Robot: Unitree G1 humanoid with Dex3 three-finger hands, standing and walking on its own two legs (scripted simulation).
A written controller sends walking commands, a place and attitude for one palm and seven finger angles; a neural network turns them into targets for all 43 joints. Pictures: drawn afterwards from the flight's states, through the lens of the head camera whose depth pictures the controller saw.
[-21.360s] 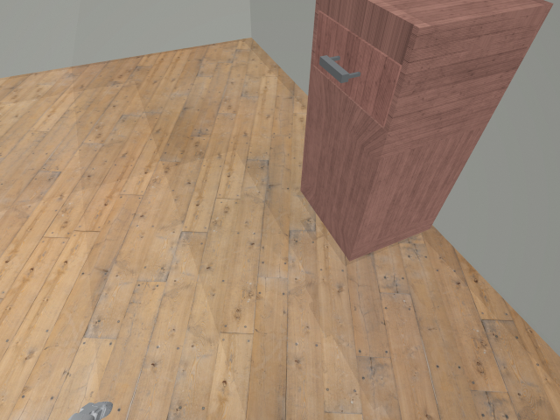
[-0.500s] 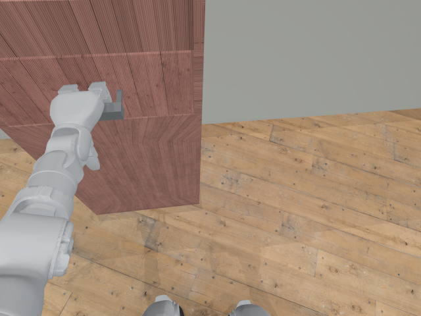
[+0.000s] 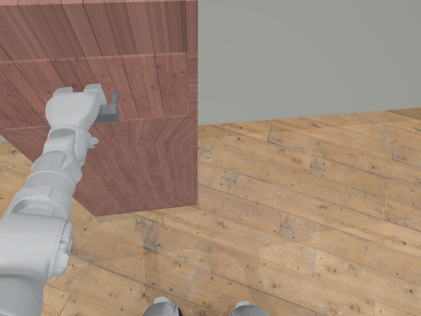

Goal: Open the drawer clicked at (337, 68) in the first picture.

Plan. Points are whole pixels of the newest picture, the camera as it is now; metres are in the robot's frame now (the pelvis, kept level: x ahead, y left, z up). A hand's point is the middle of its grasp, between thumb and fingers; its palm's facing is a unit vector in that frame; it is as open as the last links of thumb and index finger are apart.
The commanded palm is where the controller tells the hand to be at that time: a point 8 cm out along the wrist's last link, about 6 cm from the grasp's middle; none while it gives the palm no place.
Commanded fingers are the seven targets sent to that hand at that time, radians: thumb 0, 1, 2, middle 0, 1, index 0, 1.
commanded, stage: close the thumb around the handle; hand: left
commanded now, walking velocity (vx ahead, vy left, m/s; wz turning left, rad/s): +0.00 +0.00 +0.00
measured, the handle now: (85, 106) +0.53 +0.23 +0.04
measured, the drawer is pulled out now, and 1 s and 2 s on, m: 0.00 0.04 0.14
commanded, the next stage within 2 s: pull the drawer open in 0.30 s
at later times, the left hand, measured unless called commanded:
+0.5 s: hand (84, 130) +0.49 +0.23 +0.02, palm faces -0.08 -0.04 -1.00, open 5.6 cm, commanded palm +0.47 +0.22 +0.07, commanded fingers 0.00 0.90 0.90 -0.40 -1.35 -0.40 -1.35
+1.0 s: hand (83, 145) +0.45 +0.23 +0.02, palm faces -0.04 -0.06 -1.00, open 5.7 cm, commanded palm +0.44 +0.23 +0.07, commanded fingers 0.00 0.90 0.90 -0.40 -1.35 -0.40 -1.35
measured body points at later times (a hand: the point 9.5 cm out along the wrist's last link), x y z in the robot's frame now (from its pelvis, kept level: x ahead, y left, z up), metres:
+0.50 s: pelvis +0.01 +0.00 +0.00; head +0.11 +0.01 +0.44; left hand +0.49 +0.23 +0.07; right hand +0.00 -0.27 -0.13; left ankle +0.02 +0.10 -0.69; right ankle -0.03 -0.12 -0.69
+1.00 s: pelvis +0.04 +0.01 +0.01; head +0.12 +0.00 +0.46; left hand +0.45 +0.23 +0.07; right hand +0.09 -0.26 -0.12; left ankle +0.02 +0.10 -0.69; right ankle -0.03 -0.12 -0.69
